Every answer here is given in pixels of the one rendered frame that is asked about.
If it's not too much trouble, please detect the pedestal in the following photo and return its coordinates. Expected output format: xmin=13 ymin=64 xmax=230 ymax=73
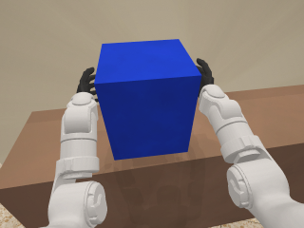
xmin=0 ymin=85 xmax=304 ymax=228

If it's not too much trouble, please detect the robot left upper arm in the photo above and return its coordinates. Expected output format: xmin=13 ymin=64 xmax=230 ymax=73
xmin=39 ymin=180 xmax=107 ymax=228

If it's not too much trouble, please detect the robot right forearm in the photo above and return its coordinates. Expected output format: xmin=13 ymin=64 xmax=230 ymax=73
xmin=199 ymin=84 xmax=290 ymax=195

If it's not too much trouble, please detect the robot left hand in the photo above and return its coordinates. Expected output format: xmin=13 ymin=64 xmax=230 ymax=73
xmin=76 ymin=67 xmax=99 ymax=103

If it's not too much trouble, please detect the carton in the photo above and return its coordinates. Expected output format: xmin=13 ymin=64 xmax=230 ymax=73
xmin=94 ymin=39 xmax=202 ymax=161

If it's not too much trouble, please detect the robot right hand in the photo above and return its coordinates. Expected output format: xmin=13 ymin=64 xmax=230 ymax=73
xmin=196 ymin=58 xmax=215 ymax=97

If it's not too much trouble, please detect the robot left forearm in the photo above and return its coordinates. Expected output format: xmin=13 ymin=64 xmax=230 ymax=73
xmin=47 ymin=92 xmax=100 ymax=221

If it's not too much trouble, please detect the robot right upper arm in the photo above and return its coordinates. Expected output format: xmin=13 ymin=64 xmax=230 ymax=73
xmin=226 ymin=158 xmax=304 ymax=228

